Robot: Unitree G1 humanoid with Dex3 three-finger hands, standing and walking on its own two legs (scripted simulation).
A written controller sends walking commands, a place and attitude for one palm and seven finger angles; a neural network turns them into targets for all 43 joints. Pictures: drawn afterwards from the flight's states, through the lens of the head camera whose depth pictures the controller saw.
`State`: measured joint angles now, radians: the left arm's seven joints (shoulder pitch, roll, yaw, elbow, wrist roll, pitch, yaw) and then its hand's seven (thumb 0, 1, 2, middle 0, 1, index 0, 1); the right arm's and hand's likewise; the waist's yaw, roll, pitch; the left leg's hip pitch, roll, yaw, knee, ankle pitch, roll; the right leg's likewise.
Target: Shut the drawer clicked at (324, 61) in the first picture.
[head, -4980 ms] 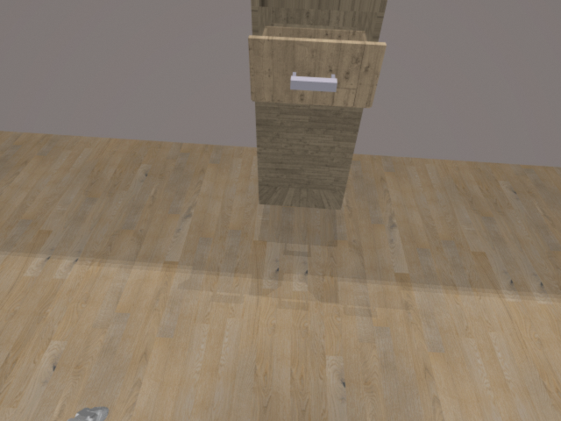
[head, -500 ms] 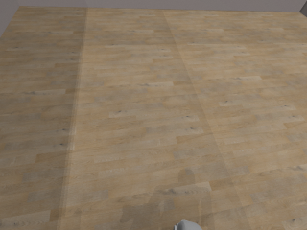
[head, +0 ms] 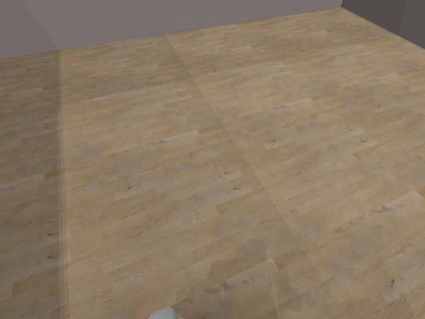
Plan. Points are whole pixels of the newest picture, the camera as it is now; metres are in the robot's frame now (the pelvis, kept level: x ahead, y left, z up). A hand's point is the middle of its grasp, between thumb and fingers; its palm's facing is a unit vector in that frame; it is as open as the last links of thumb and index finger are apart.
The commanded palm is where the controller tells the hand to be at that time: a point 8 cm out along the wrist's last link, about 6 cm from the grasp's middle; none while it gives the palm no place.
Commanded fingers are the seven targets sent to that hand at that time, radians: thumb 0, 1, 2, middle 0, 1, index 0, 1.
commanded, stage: turn to face it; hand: left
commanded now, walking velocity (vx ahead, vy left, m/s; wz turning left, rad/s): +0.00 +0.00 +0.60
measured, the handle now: out of the picture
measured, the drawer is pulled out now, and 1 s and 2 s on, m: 0.24 0.24 0.24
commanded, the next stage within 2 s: none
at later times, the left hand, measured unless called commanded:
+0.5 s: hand out of the picture +0.07 +0.23 -0.16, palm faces +0.25 -0.94 -0.25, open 7.4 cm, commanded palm none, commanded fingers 0.00 0.90 0.90 -0.20 -0.30 -0.20 -0.30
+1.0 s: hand out of the picture -0.07 +0.18 -0.18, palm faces +0.57 -0.79 -0.25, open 7.4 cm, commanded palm none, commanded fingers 0.00 0.90 0.90 -0.20 -0.30 -0.20 -0.30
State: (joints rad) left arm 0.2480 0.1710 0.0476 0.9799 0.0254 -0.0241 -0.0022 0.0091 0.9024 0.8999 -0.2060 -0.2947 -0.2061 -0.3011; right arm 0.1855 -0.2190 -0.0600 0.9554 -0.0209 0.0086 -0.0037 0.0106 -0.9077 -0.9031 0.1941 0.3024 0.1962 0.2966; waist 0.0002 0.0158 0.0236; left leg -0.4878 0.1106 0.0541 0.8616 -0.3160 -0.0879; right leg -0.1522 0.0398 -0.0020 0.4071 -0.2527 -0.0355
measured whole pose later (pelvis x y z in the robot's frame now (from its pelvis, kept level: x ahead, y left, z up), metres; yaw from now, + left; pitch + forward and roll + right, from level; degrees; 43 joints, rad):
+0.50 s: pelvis +0.02 +0.01 +0.00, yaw +12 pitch +1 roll -1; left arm 0.16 0.20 0.08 0.94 0.01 0.04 0.02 0.01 0.91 0.90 -0.20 -0.29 -0.20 -0.30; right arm 0.24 -0.20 -0.07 0.97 -0.03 0.04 0.00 0.01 -0.91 -0.90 0.20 0.30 0.20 0.30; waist -0.03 0.02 0.04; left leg -0.36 -0.05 -0.09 0.46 -0.11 0.03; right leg -0.37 -0.02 0.01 0.79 -0.43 0.05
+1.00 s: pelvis +0.01 -0.01 -0.01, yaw +33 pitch +1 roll +2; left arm 0.27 0.21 0.05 0.92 0.03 0.02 0.01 0.01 0.90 0.90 -0.21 -0.30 -0.21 -0.30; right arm 0.11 -0.26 -0.08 0.91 -0.01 0.06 0.03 0.01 -0.91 -0.90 0.19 0.30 0.19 0.30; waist 0.04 -0.04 0.09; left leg -0.30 0.03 0.10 0.63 -0.34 -0.06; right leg -0.24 -0.19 -0.25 0.60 -0.36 0.03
